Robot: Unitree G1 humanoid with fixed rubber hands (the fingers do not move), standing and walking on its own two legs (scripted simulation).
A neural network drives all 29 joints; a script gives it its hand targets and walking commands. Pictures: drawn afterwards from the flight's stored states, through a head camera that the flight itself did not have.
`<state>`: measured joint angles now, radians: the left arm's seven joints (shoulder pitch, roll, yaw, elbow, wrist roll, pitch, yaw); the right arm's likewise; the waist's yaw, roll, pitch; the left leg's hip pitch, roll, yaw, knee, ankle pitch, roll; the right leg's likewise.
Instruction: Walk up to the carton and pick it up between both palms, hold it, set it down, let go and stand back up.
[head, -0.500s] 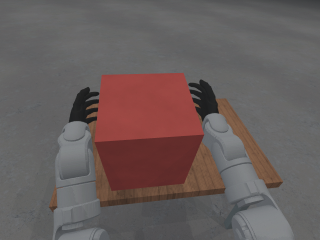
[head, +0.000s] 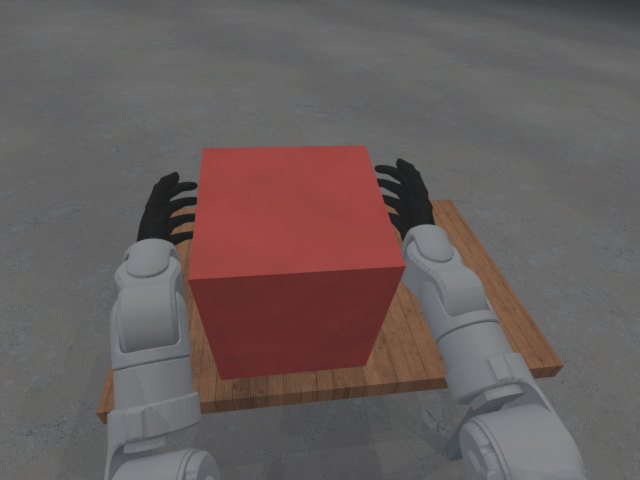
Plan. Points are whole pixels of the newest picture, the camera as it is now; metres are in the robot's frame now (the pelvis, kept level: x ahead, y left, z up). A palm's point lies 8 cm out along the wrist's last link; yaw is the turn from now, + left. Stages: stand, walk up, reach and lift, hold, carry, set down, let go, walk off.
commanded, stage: hold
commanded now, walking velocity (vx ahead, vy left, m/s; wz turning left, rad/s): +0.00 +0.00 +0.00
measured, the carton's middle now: (290, 266) +0.38 +0.02 +0.10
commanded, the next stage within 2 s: set down in 0.20 s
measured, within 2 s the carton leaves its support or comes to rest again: neither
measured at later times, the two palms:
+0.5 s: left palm (162, 235) +0.35 +0.17 +0.19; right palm (416, 216) +0.37 -0.13 +0.19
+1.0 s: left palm (181, 251) +0.38 +0.16 +0.14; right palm (407, 226) +0.40 -0.14 +0.15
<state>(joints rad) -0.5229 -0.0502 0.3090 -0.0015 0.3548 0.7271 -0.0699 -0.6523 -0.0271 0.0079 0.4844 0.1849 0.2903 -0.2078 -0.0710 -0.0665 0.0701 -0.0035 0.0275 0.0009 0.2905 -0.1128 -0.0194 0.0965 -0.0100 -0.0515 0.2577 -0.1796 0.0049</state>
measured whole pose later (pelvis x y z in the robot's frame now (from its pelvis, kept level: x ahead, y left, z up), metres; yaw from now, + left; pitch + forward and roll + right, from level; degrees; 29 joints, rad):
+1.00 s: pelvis +0.02 -0.01 +0.00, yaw +0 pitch -7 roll +0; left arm -0.49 -0.11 0.32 0.23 0.35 0.33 0.00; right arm -0.62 -0.02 -0.08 0.72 0.04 -0.16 -0.14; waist -0.01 -0.06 0.08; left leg -0.03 0.04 0.01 0.28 -0.14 -0.04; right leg 0.08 0.00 -0.08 0.24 -0.20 -0.01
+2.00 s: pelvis +0.02 -0.02 +0.00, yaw -3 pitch +5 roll +0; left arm -0.60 -0.14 0.48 0.66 0.33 0.00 0.07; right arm -0.79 -0.02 -0.34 1.06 -0.22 -0.32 -0.04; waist 0.10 -0.03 0.00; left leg -0.23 0.07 0.08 0.24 -0.09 -0.04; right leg -0.17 0.02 -0.05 0.25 -0.16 -0.02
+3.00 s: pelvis +0.03 -0.02 -0.01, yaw -4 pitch +18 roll +0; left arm -0.66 -0.14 0.58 0.84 0.34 -0.19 0.13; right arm -0.94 -0.05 -0.50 1.24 -0.37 -0.37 0.02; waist 0.13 -0.03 -0.11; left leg -0.51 0.09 0.11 0.32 -0.11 -0.04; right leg -0.45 0.02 -0.04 0.32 -0.18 -0.03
